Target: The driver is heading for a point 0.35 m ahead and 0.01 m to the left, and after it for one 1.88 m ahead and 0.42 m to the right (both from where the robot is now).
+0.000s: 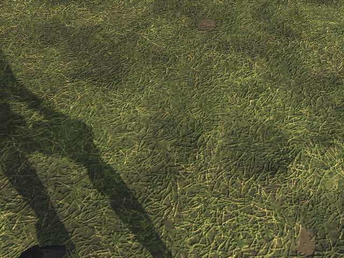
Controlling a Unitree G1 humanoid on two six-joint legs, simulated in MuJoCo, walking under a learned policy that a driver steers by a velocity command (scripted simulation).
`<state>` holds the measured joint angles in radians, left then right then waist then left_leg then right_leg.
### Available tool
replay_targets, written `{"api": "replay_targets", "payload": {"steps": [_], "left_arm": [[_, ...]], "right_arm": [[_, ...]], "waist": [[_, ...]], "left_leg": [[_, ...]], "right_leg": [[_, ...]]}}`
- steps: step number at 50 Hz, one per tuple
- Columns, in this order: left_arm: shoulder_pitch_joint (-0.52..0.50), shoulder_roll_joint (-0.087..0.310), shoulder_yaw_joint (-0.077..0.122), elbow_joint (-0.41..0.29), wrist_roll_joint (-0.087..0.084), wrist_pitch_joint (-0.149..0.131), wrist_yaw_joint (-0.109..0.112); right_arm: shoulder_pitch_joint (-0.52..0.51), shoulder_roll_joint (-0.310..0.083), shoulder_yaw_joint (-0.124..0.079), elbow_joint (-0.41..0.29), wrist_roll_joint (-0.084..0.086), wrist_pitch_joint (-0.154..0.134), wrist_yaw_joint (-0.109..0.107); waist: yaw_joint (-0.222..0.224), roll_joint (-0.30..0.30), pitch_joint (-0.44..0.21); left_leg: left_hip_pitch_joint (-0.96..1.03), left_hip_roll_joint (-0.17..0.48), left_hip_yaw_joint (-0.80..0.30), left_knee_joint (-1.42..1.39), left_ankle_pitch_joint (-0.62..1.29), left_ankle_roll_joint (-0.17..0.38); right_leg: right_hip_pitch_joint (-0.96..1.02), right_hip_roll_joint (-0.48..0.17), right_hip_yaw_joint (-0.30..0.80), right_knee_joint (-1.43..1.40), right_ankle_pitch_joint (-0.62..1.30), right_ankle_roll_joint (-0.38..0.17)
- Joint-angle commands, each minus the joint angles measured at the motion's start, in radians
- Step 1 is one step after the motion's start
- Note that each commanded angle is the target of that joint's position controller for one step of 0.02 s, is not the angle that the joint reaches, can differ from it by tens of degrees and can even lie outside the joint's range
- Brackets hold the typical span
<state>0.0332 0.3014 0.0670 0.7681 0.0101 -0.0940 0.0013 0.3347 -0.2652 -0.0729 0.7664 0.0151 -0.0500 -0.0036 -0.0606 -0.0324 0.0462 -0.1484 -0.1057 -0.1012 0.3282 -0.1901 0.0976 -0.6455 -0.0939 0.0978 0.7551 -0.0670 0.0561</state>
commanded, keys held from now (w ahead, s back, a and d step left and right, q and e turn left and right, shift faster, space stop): w+q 0.16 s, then q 0.02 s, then e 0.82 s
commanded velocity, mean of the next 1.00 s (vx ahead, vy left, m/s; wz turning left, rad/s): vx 0.20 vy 0.00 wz -0.11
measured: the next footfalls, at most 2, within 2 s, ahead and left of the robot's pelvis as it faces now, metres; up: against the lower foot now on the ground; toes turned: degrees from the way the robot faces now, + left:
right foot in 0.20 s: +0.31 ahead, -0.14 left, +0.00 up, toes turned +10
left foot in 0.60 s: +0.34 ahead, +0.09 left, +0.00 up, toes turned -3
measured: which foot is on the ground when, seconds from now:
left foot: down 0.00-0.22, up 0.24-0.58, down 0.60-1.00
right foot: up 0.00-0.18, down 0.20-0.60, up 0.62-0.98, down 1.00-1.00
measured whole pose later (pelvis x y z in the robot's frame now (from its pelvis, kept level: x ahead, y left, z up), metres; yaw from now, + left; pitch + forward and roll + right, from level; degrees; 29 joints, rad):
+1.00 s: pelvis +0.28 -0.06 -0.02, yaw -12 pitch +1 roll +1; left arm 0.14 0.32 0.08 0.71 -0.02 0.06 -0.02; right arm 0.15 -0.31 -0.08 0.75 0.01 0.01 -0.03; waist -0.01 0.01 0.05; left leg -0.27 0.11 0.13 0.56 -0.29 -0.04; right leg -0.30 -0.01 -0.03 0.56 -0.24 -0.01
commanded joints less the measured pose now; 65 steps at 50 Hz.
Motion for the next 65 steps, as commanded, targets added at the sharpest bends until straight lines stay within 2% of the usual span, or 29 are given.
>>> {"api": "replay_targets", "payload": {"steps": [1,6,9,10,11,12,13,15,17,19,23,26,29,30,31,32,33,35,41,45,48,49,50,51,52,53,54,56,65], "left_arm": [[-0.100,0.044,0.003,-0.082,-0.009,-0.014,-0.010],[-0.138,0.089,0.013,-0.110,-0.018,-0.035,-0.029],[0.024,0.136,0.038,-0.071,-0.008,-0.050,-0.022],[0.155,0.182,0.050,-0.054,0.019,-0.055,-0.018],[0.265,0.258,0.067,-0.030,0.044,-0.044,-0.016],[0.292,0.197,0.056,-0.003,0.011,-0.035,-0.031],[0.240,0.119,0.032,-0.013,-0.011,-0.029,-0.035],[0.120,0.063,0.004,-0.026,-0.006,-0.010,-0.039],[0.086,0.044,-0.010,-0.012,-0.002,-0.005,-0.039],[0.086,0.094,0.004,0.005,-0.001,0.005,-0.031],[0.105,0.187,0.039,0.011,-0.026,0.043,-0.010],[0.110,0.176,0.040,0.015,-0.040,0.068,-0.001],[0.093,0.142,0.031,0.007,-0.047,0.088,0.015],[0.117,0.100,0.017,0.000,-0.035,0.089,0.018],[0.187,0.042,0.003,-0.008,-0.022,0.084,0.016],[0.187,0.094,0.015,-0.017,-0.027,0.080,0.018],[0.202,0.154,0.037,-0.004,-0.030,0.086,0.019],[0.229,0.155,0.051,0.023,-0.033,0.118,0.030],[0.131,0.077,0.023,-0.063,-0.034,0.138,0.007],[0.112,0.101,0.026,-0.099,-0.031,0.144,-0.016],[0.165,0.109,0.037,-0.094,-0.029,0.152,-0.029],[0.196,0.129,0.047,-0.085,-0.024,0.153,-0.024],[0.226,0.216,0.073,-0.091,-0.026,0.151,-0.008],[0.219,0.313,0.085,-0.122,-0.005,0.143,-0.001],[0.250,0.265,0.074,-0.122,0.021,0.120,-0.009],[0.205,0.237,0.063,-0.119,0.017,0.102,-0.009],[0.149,0.210,0.059,-0.123,-0.003,0.095,-0.002],[0.098,0.173,0.042,-0.135,-0.023,0.102,0.012],[0.115,0.178,0.040,-0.142,-0.012,0.119,0.030]], "right_arm": [[-0.003,-0.184,-0.048,-0.059,0.004,-0.010,-0.015],[0.045,-0.172,-0.047,-0.035,0.009,0.004,-0.022],[0.007,-0.152,-0.041,-0.051,0.006,0.015,-0.025],[-0.007,-0.104,-0.022,-0.071,-0.010,0.014,-0.024],[0.131,-0.050,-0.006,-0.082,0.003,0.007,-0.028],[0.205,-0.092,-0.004,-0.060,0.004,0.002,-0.030],[0.151,-0.155,-0.019,-0.041,0.008,0.006,-0.028],[-0.005,-0.161,-0.022,-0.076,-0.021,0.016,-0.029],[-0.034,-0.117,-0.016,-0.093,-0.031,0.022,-0.027],[-0.040,-0.060,0.003,-0.100,-0.029,0.023,-0.031],[-0.100,-0.100,-0.003,-0.106,-0.014,0.040,-0.041],[-0.174,-0.108,-0.007,-0.129,-0.015,0.053,-0.041],[-0.149,-0.121,-0.018,-0.128,-0.016,0.035,-0.036],[-0.118,-0.172,-0.030,-0.131,-0.030,0.031,-0.042],[-0.137,-0.240,-0.044,-0.144,-0.045,0.040,-0.050],[-0.115,-0.213,-0.042,-0.134,-0.060,0.043,-0.042],[-0.139,-0.165,-0.027,-0.144,-0.053,0.038,-0.038],[-0.230,-0.122,-0.014,-0.153,-0.034,0.031,-0.034],[-0.222,-0.163,-0.031,-0.115,-0.032,0.045,-0.044],[-0.216,-0.205,-0.046,-0.096,-0.018,0.051,-0.035],[-0.236,-0.212,-0.049,-0.081,0.010,0.048,-0.030],[-0.191,-0.187,-0.045,-0.059,0.012,0.046,-0.027],[-0.146,-0.140,-0.033,-0.052,-0.018,0.044,-0.021],[-0.205,-0.099,-0.014,-0.114,-0.056,0.043,-0.025],[-0.275,-0.144,-0.028,-0.124,-0.037,0.042,-0.033],[-0.272,-0.164,-0.036,-0.120,-0.014,0.046,-0.036],[-0.247,-0.167,-0.042,-0.098,-0.014,0.050,-0.043],[-0.228,-0.175,-0.049,-0.084,-0.026,0.054,-0.052],[-0.229,-0.126,-0.027,-0.087,-0.013,0.044,-0.030]], "waist": [[-0.005,0.112,-0.023],[-0.009,0.132,-0.023],[0.082,0.165,-0.084],[0.141,0.115,-0.219],[0.105,-0.144,-0.376],[0.091,-0.267,-0.405],[0.101,-0.150,-0.278],[0.077,-0.021,-0.130],[0.038,-0.043,-0.104],[0.028,-0.092,-0.136],[0.050,-0.092,-0.187],[0.065,-0.095,-0.138],[0.023,-0.087,-0.107],[0.026,-0.019,-0.141],[0.079,0.210,-0.162],[0.049,0.296,-0.176],[0.056,0.214,-0.157],[0.088,0.157,-0.118],[0.051,0.194,-0.121],[0.041,0.206,-0.139],[0.085,0.192,-0.127],[0.090,0.149,-0.130],[0.074,-0.059,-0.139],[0.080,-0.291,-0.128],[0.150,-0.167,-0.193],[0.116,-0.126,-0.153],[0.087,-0.086,-0.127],[0.062,-0.086,-0.117],[0.087,-0.118,-0.129]], "left_leg": [[-0.092,0.195,-0.163,-0.111,0.119,0.118],[0.031,0.245,-0.284,0.009,0.097,0.101],[0.040,0.195,-0.298,0.183,0.269,0.052],[-0.025,0.143,-0.223,0.410,0.264,0.010],[-0.342,-0.002,-0.099,0.756,-0.076,-0.080],[-0.476,-0.014,-0.113,0.931,-0.455,-0.109],[-0.519,0.030,-0.140,1.008,-0.415,-0.121],[-0.489,0.104,-0.046,0.931,-0.323,-0.137],[-0.376,0.151,-0.009,0.739,-0.272,-0.142],[-0.279,0.132,0.035,0.553,-0.240,-0.164],[-0.179,0.088,0.043,0.390,-0.080,-0.165],[-0.156,0.074,0.025,0.300,-0.063,-0.152],[-0.015,0.094,0.018,0.055,0.082,-0.111],[0.088,0.226,-0.066,0.038,0.157,-0.062],[0.176,0.422,-0.253,0.033,0.379,0.055],[0.130,0.535,-0.378,0.000,0.454,0.178],[0.109,0.503,-0.329,0.002,0.450,0.186],[0.066,0.401,-0.158,0.017,0.411,0.112],[0.049,0.373,0.010,0.001,0.428,0.126],[0.046,0.411,0.039,0.023,0.415,0.123],[0.005,0.404,0.081,0.110,0.325,0.059],[-0.055,0.368,0.125,0.188,0.220,-0.001],[-0.229,0.281,0.227,0.409,-0.025,-0.101],[-0.506,0.122,0.218,0.657,-0.495,-0.182],[-0.514,0.117,0.063,0.821,-0.519,-0.177],[-0.524,0.136,0.035,0.855,-0.434,-0.160],[-0.529,0.149,0.027,0.831,-0.346,-0.155],[-0.484,0.143,0.025,0.808,-0.245,-0.167],[-0.321,0.110,0.028,0.473,-0.144,-0.192]], "right_leg": [[0.116,0.066,-0.047,-0.170,0.166,0.010],[0.147,0.087,-0.009,-0.281,0.094,-0.023],[0.368,0.095,-0.039,-0.351,0.040,-0.083],[0.591,-0.025,0.041,-0.297,0.147,-0.144],[0.954,-0.245,0.406,-0.293,0.243,-0.316],[0.989,-0.326,0.646,-0.374,0.241,-0.383],[0.877,-0.290,0.531,-0.376,0.236,-0.354],[0.628,-0.193,0.285,-0.385,0.435,-0.311],[0.494,-0.118,0.183,-0.408,0.571,-0.282],[0.457,-0.085,0.135,-0.412,0.686,-0.291],[0.448,-0.091,0.163,-0.424,0.498,-0.283],[0.407,-0.074,0.223,-0.427,0.196,-0.260],[0.349,-0.014,0.267,-0.357,0.011,-0.192],[0.282,0.024,0.235,-0.258,-0.119,-0.144],[0.132,0.155,0.081,-0.061,-0.431,-0.081],[0.065,0.168,-0.019,0.161,-0.611,-0.037],[0.052,0.127,0.005,0.309,-0.578,-0.014],[0.039,0.098,-0.001,0.391,-0.472,0.021],[0.124,0.062,-0.085,0.174,-0.324,0.054],[0.242,0.067,-0.137,0.004,-0.293,0.016],[0.375,0.093,-0.176,-0.223,-0.153,-0.048],[0.475,0.106,-0.150,-0.314,-0.050,-0.082],[0.629,-0.041,0.068,-0.381,0.245,-0.148],[0.685,-0.292,0.417,-0.387,0.512,-0.362],[0.646,-0.301,0.426,-0.411,0.438,-0.440],[0.613,-0.238,0.329,-0.414,0.361,-0.390],[0.591,-0.176,0.265,-0.411,0.267,-0.327],[0.535,-0.128,0.221,-0.411,0.266,-0.286],[0.492,-0.090,0.256,-0.402,0.093,-0.285]]}}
